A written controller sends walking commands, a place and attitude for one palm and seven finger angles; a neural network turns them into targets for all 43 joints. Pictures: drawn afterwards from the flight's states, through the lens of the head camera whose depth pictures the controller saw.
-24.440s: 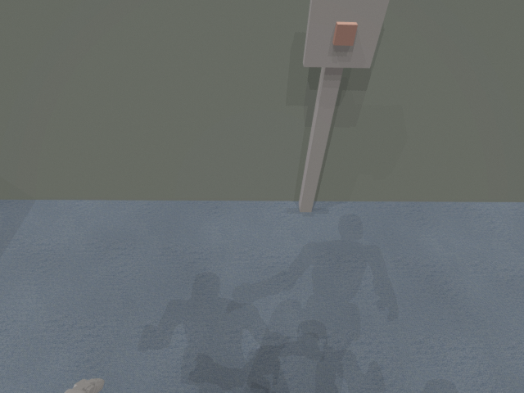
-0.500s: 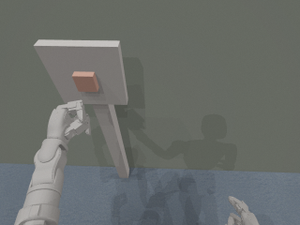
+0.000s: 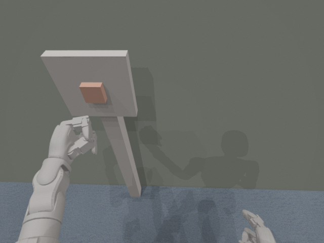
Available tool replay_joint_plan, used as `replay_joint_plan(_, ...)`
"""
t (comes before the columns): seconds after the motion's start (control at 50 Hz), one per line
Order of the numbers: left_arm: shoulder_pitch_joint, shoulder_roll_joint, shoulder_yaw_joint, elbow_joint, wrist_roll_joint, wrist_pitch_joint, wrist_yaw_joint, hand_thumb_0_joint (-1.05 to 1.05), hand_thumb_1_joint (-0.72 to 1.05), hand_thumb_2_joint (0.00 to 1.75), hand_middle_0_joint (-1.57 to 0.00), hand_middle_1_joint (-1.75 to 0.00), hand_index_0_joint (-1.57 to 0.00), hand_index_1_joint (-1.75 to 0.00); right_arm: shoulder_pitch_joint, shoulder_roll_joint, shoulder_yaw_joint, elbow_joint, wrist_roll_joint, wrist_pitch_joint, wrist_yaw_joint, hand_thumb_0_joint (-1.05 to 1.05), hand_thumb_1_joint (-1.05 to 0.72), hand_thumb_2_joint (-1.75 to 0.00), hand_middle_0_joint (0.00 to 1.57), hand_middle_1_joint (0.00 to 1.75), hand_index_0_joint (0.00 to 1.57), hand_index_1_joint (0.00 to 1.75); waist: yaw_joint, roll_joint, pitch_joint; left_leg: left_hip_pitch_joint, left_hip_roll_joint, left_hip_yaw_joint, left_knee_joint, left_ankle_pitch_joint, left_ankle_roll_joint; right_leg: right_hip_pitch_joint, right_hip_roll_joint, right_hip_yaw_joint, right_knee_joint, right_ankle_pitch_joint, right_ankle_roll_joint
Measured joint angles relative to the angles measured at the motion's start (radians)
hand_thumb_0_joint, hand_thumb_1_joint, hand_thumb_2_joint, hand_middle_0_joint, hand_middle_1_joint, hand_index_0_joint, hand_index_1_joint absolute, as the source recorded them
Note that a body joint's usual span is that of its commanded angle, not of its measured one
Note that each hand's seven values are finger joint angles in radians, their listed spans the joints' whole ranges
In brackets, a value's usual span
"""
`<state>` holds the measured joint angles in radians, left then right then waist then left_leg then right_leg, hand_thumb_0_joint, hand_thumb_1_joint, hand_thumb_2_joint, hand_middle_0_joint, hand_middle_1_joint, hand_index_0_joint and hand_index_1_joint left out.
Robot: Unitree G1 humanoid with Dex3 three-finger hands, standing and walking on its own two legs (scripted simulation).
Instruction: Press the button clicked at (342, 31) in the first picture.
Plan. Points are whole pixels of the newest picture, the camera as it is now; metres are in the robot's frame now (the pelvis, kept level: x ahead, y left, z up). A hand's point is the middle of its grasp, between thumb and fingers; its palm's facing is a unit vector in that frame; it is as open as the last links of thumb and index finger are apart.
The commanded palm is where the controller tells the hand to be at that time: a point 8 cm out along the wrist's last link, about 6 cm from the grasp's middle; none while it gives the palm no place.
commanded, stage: draw the hand back to the body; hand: left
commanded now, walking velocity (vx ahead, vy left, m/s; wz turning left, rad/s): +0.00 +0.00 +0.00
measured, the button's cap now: (94, 92) +0.48 +0.22 +0.13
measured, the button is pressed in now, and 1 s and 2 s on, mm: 0 0 0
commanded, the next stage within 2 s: step back with the hand held close in 1.28 s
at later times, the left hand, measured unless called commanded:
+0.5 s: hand (56, 166) +0.24 +0.22 +0.14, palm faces +0.28 -0.92 -0.26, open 3.1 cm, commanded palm +0.20 +0.27 +0.15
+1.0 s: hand (18, 179) +0.19 +0.25 +0.18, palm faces +0.41 -0.82 -0.39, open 3.1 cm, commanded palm +0.14 +0.29 +0.19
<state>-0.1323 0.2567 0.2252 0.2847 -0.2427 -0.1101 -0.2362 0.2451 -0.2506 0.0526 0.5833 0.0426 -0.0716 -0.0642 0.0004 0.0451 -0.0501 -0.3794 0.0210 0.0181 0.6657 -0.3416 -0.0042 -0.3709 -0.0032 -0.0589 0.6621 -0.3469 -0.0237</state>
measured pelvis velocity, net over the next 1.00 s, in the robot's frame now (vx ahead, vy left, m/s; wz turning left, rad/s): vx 0.01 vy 0.01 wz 0.00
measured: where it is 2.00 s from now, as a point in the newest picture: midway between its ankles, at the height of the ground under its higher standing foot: outside the picture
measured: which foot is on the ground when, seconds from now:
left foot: down 0.00-1.00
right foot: down 0.00-1.00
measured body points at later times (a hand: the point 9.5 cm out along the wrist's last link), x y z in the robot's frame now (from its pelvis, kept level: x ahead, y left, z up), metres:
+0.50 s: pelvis +0.00 +0.00 +0.02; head -0.01 -0.02 +0.47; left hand +0.22 +0.27 +0.15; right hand +0.19 -0.22 -0.06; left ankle +0.00 +0.12 -0.72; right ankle +0.00 -0.10 -0.72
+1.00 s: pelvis +0.01 +0.01 +0.02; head -0.01 -0.01 +0.47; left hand +0.16 +0.29 +0.20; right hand +0.21 -0.20 -0.06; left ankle +0.00 +0.12 -0.72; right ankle +0.00 -0.10 -0.72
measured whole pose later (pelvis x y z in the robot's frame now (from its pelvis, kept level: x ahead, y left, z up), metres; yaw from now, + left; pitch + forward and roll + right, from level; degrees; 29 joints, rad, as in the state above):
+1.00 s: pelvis +0.01 +0.01 +0.02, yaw +0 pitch -5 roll +0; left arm 0.52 0.31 0.26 -0.46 -0.04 -0.07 0.10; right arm 0.19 -0.22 0.03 0.63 -0.01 -0.07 -0.08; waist 0.08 0.07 0.02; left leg -0.07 0.01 0.02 0.41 -0.25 0.01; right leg -0.04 -0.01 -0.05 0.37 -0.24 0.00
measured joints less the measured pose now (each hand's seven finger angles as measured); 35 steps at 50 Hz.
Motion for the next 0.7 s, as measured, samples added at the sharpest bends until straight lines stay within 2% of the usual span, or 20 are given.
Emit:
replay_joint_plan(0.1, 0.067, 0.018, 0.028, -0.072, -0.023, 0.031, -0.013, 0.02, 0.9, 0.9, -1.3, -1.5, -1.3, -1.5, 0.014, -0.009, -0.005, 0.002, 0.007, -0.01, -0.009, 0.01, -0.9, -0.9, 0.2, 0.3, 0.21, 0.3, 0.005, 0.005, 0.004, 0.033, 0.003, 0.001, -0.024, 0.01, -0.002, 0.032, 0.004, 0.001, -0.025, 0.011, -0.002)
replay_joint_plan(0.32, 0.195, 0.022, 0.036, -0.252, -0.05, 0.122, -0.042, 0.02, 0.9, 0.9, -1.3, -1.5, -1.3, -1.5, -0.014, -0.021, -0.006, -0.002, 0.012, -0.065, -0.032, 0.02, -0.9, -0.9, 0.2, 0.3, 0.21, 0.3, 0.03, 0.012, 0.006, 0.081, 0.001, -0.011, -0.055, 0.028, -0.002, 0.089, 0.004, -0.011, -0.065, 0.029, -0.002)
replay_joint_plan(0.4, 0.279, 0.04, -0.005, -0.366, 0.068, 0.094, 0.131, 0.02, 0.9, 0.9, -1.3, -1.5, -1.3, -1.5, -0.05, -0.005, -0.005, 0.019, -0.015, -0.075, -0.038, 0.01, -0.9, -0.9, 0.2, 0.3, 0.21, 0.3, 0.033, 0.01, 0.032, 0.136, 0.003, -0.01, -0.106, 0.051, -0.003, 0.147, 0.008, -0.01, -0.122, 0.055, -0.001)
replay_joint_plan(0.48, 0.36, 0.032, -0.035, -0.444, 0.136, 0.069, 0.248, 0.02, 0.9, 0.9, -1.3, -1.5, -1.3, -1.5, -0.067, 0.005, -0.003, 0.033, -0.029, -0.056, -0.038, 0.01, -0.9, -0.9, 0.2, 0.3, 0.21, 0.3, 0.046, 0.009, 0.059, 0.193, 0.0, -0.008, -0.17, 0.079, 0.001, 0.206, 0.008, -0.008, -0.191, 0.087, 0.002)
replay_joint_plan(0.58, 0.412, 0.027, -0.046, -0.491, 0.178, 0.058, 0.312, 0.02, 0.9, 0.9, -1.31, -1.5, -1.3, -1.5, -0.073, 0.014, 0.0, 0.056, -0.042, -0.033, -0.037, 0.01, -0.9, -0.9, 0.2, 0.3, 0.21, 0.3, 0.062, 0.011, 0.083, 0.25, -0.007, -0.007, -0.229, 0.103, 0.006, 0.264, 0.002, -0.008, -0.249, 0.11, 0.008)
replay_joint_plan(0.7, 0.484, 0.029, -0.036, -0.575, 0.196, 0.047, 0.334, 0.02, 0.9, 0.9, -1.31, -1.5, -1.3, -1.5, -0.07, 0.028, 0.001, 0.064, -0.052, -0.015, -0.024, 0.01, -0.9, -0.9, 0.2, 0.3, 0.21, 0.3, 0.065, 0.019, 0.087, 0.295, -0.017, 0.0, -0.267, 0.111, 0.012, 0.304, -0.006, -0.002, -0.281, 0.116, 0.015)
